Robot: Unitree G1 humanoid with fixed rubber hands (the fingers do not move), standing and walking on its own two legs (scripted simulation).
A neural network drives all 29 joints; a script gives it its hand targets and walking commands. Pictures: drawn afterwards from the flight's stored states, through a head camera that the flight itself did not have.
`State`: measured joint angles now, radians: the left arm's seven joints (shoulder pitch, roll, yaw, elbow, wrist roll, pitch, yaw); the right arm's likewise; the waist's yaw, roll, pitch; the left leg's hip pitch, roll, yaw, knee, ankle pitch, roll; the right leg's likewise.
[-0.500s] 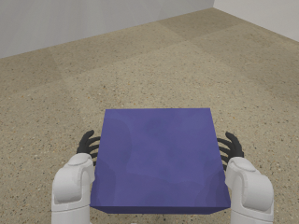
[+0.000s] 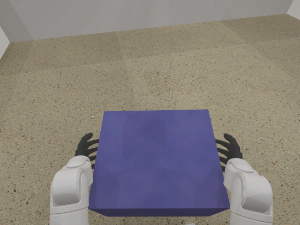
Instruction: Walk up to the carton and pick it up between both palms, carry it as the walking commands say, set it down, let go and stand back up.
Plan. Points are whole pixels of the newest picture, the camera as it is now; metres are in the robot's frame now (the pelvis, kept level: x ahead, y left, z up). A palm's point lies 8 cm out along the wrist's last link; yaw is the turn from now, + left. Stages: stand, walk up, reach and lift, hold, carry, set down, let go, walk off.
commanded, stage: carry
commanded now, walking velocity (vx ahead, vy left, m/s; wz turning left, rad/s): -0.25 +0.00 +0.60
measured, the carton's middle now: (156, 164) +0.30 +0.01 +0.00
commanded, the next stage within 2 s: none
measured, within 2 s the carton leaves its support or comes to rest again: neither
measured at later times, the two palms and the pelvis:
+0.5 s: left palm out of the picture +0.01 +0.27 +0.07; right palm out of the picture +0.12 -0.07 +0.08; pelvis -0.19 +0.01 +0.00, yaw +18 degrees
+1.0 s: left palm out of the picture -0.22 +0.25 +0.08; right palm out of the picture -0.03 -0.05 +0.09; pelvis -0.36 -0.05 +0.00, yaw +36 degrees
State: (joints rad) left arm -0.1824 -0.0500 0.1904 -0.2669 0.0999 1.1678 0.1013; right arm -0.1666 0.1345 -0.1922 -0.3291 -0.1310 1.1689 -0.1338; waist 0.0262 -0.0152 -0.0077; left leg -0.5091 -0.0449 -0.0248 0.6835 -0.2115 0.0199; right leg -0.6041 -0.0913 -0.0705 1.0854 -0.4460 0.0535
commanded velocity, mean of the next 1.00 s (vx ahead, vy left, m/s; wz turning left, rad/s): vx -0.22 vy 0.00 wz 0.53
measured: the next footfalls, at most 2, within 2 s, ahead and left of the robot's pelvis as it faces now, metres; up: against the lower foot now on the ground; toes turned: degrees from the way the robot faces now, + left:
right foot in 0.10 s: +0.01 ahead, -0.10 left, +0.00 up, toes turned +0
left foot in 0.38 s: -0.14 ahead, +0.13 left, +0.00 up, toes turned +18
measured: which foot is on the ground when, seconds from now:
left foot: down 0.00-0.12, up 0.14-0.36, down 0.38-0.74, up 0.76-0.98, down 1.00-1.00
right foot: up 0.00-0.08, down 0.10-0.40, up 0.42-0.70, down 0.72-1.00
